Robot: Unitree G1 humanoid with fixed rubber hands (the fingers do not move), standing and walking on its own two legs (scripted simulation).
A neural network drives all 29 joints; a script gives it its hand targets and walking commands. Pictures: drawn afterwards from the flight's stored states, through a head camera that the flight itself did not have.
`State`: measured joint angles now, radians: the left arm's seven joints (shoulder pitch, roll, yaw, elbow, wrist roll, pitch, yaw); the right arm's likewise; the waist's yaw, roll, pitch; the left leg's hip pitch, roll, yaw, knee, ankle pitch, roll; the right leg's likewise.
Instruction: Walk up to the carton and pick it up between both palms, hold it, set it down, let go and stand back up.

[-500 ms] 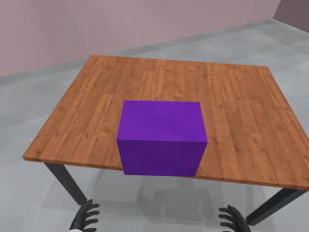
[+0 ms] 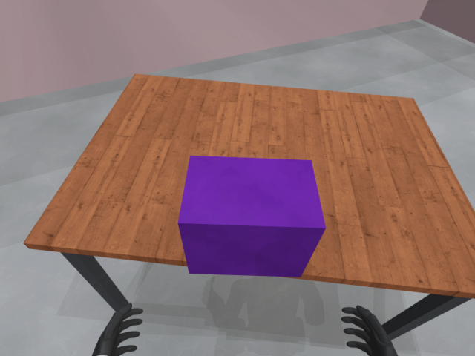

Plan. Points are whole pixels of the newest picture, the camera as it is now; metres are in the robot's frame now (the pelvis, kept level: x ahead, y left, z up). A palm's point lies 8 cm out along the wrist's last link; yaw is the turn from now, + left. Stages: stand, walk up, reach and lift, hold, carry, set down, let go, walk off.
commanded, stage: set down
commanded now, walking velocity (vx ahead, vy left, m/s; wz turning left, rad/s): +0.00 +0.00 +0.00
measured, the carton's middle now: (247, 219) +0.40 -0.01 -0.05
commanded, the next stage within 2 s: let go in 0.22 s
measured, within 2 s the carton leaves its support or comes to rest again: neither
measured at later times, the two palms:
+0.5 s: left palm out of the picture +0.12 +0.22 -0.08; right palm out of the picture +0.12 -0.22 -0.07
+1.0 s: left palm out of the picture +0.08 +0.25 -0.09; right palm out of the picture +0.07 -0.25 -0.09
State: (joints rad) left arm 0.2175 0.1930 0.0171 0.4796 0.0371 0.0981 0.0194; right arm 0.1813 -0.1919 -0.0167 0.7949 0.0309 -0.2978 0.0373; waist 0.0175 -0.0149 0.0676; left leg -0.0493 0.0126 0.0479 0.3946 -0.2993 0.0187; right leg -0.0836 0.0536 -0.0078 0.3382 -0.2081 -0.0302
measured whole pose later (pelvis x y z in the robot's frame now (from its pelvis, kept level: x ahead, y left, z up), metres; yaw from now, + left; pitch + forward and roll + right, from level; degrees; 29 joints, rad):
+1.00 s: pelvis -0.05 +0.00 -0.01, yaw +2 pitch -4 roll -1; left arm 0.25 0.25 0.01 0.66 0.02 -0.03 0.01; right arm 0.30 -0.24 -0.03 0.66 0.00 -0.05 0.00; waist 0.00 0.02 0.00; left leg -0.15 0.00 0.02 0.50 -0.28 0.03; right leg -0.18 0.03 -0.04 0.45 -0.20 -0.03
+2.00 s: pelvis -0.08 +0.02 -0.01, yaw +3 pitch -4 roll -1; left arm 0.39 0.25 0.00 0.77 0.01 -0.02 0.01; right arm 0.36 -0.26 0.01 0.71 0.00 -0.01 -0.01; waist 0.00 0.00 0.03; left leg -0.24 -0.05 0.02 0.56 -0.27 0.07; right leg -0.26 -0.02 -0.04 0.52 -0.20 0.01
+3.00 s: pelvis -0.04 +0.05 -0.01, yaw +3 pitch -4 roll -1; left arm 0.29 0.29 0.00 0.75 0.00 0.01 0.02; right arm 0.34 -0.26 0.02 0.67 0.00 -0.01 -0.03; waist -0.01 -0.03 0.07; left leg -0.14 -0.09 0.04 0.49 -0.29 0.10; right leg -0.18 -0.06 -0.01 0.48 -0.24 0.06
